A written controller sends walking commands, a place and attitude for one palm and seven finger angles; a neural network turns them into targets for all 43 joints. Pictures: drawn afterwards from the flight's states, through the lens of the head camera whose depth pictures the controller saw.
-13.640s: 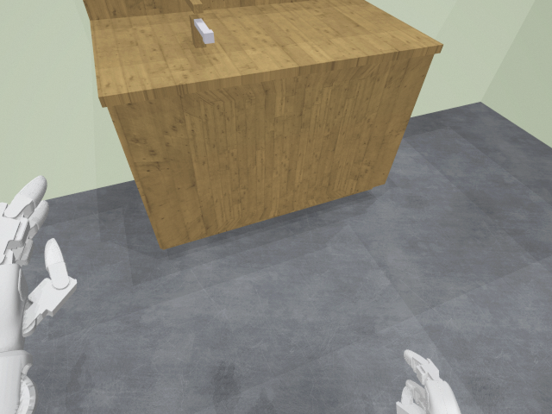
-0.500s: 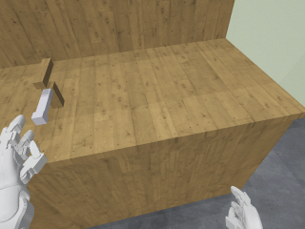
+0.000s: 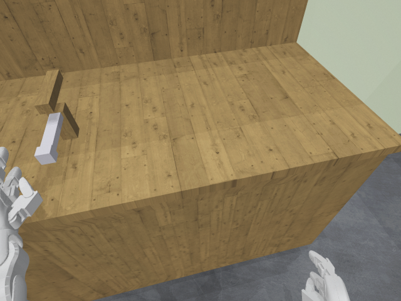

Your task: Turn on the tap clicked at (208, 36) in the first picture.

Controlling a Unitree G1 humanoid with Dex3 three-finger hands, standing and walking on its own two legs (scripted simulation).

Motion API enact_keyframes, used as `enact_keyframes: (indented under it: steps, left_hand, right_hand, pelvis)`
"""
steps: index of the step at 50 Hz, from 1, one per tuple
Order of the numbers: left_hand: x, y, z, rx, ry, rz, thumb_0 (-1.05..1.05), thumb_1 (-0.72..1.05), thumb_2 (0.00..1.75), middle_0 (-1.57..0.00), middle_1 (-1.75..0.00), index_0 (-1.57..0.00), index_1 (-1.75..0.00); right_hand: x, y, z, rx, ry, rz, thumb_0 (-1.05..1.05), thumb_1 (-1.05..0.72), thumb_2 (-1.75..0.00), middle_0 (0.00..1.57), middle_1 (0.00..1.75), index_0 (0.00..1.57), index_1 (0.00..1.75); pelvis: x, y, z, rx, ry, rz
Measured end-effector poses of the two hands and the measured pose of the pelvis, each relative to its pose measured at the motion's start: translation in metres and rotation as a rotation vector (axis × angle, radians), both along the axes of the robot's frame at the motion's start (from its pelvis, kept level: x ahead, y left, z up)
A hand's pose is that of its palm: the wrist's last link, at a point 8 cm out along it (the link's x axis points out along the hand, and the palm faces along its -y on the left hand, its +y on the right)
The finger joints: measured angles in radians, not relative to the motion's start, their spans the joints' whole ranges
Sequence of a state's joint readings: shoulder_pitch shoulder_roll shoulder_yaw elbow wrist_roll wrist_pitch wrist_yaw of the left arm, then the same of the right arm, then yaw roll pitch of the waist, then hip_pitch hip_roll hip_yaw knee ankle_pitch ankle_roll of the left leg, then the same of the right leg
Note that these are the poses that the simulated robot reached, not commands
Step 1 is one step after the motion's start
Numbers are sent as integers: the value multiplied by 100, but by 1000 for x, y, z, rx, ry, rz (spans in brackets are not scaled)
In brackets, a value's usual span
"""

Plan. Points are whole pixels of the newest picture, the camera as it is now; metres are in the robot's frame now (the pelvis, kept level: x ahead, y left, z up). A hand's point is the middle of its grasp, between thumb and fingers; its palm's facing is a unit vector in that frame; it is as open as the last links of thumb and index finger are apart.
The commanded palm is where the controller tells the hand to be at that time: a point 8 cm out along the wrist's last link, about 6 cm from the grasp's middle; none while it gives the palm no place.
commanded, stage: reach beside the lever's end, fingers flat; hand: left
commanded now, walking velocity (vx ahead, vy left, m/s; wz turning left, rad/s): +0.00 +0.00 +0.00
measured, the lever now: (46, 154) +0.34 +0.35 +0.11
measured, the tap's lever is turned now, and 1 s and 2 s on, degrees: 0 0 0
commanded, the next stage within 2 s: push the lever round in 1.36 s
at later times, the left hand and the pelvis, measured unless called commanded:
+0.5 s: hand (31, 182) +0.28 +0.36 +0.10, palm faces +0.59 -0.80 -0.13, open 7.8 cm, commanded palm +0.24 +0.39 +0.10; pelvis +0.00 +0.01 +0.00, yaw +0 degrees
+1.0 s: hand (23, 188) +0.27 +0.37 +0.10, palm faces +0.59 -0.80 -0.11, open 7.8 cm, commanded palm +0.23 +0.40 +0.09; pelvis +0.00 +0.01 +0.00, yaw +0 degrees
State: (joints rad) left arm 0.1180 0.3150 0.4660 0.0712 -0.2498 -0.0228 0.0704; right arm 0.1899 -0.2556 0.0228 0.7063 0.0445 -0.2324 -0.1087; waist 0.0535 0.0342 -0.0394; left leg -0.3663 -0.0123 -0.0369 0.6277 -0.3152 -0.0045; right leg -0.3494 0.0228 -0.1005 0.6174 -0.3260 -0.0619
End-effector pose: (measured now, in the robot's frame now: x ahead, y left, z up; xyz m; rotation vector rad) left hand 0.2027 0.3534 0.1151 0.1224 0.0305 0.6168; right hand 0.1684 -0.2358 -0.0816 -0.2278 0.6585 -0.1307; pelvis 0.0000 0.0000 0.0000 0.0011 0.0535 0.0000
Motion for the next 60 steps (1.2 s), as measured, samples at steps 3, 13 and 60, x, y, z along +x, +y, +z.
enact_keyframes:
  steps: [3, 13, 60]
  left_hand:
    - [5, 4, 0, 10, -8, -1, 2, 90, 90, -17, -20, -17, -20]
    - [23, 13, -5, -7, 7, -29, 2, 90, 90, -16, -18, -16, -17]
    - [43, 41, -20, -6, -1, -30, 2, 90, 90, -15, -15, -15, -15]
  right_hand:
    - [-2, 0, -1, -4, 9, -2, 2, -91, -90, 20, 30, 20, 30]
    - [-8, 4, -6, 5, 38, -21, 2, -91, -90, 20, 30, 20, 30]
    - [-27, -3, -12, -41, 121, -42, 2, -91, -90, 20, 30, 20, 30]
  pelvis:
    - [0, 2, 0, -1, 5, 1]
    - [3, 6, -1, -2, 23, -5]
    - [-2, 10, -6, -18, 65, -5]
